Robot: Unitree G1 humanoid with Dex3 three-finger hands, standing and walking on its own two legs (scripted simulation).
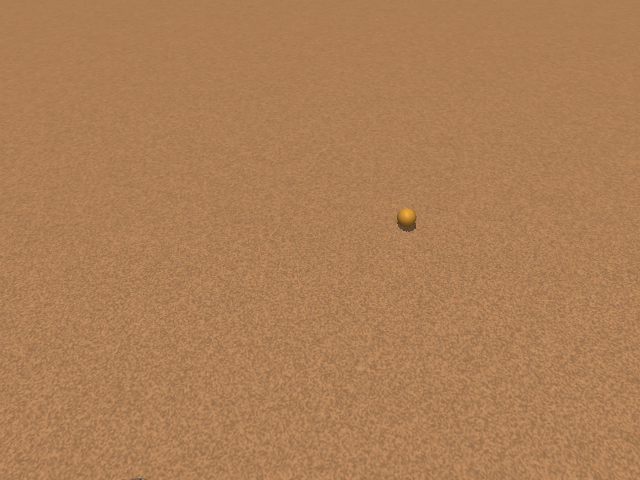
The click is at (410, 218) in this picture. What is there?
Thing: free ball
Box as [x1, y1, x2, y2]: [397, 208, 415, 226]
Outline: 404,208 398,212 397,219 400,224 408,226 414,222 415,214 411,209
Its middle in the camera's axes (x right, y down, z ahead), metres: +0.38 -0.09 +1.67
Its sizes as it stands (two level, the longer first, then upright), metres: 0.083 0.083 0.083
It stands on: the floor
